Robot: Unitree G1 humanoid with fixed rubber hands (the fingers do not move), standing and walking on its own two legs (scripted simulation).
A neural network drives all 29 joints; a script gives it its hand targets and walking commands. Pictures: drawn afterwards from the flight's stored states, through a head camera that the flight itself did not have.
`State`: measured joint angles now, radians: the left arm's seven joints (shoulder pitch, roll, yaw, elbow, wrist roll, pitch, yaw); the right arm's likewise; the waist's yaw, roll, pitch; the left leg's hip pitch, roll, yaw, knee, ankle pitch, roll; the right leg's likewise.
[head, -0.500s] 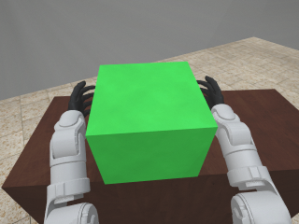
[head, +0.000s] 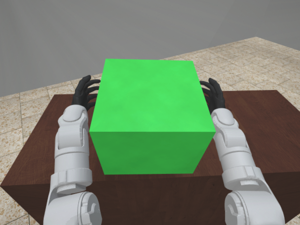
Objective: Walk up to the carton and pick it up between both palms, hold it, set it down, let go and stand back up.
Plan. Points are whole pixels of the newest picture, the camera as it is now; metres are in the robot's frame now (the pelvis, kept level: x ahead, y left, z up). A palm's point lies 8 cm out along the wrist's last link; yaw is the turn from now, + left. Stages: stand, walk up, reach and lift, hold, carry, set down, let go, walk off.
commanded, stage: set down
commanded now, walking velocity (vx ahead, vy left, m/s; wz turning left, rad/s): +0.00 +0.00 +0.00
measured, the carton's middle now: (149, 116) +0.41 +0.00 +0.12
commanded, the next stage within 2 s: none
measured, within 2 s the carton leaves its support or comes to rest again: neither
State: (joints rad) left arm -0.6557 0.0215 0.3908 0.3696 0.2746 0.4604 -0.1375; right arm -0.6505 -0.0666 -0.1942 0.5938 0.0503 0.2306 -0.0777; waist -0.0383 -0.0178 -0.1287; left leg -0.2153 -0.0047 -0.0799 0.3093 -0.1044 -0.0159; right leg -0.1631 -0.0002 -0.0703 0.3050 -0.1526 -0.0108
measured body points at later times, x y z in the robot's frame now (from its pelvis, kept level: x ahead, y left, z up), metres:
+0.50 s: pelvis +0.02 +0.00 +0.00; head +0.01 +0.01 +0.45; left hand +0.41 +0.17 +0.14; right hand +0.40 -0.18 +0.13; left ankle +0.04 +0.13 -0.75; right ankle +0.01 -0.11 -0.75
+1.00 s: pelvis +0.03 +0.00 +0.00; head +0.03 +0.01 +0.45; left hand +0.44 +0.17 +0.11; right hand +0.43 -0.18 +0.11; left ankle +0.04 +0.13 -0.75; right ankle +0.01 -0.11 -0.75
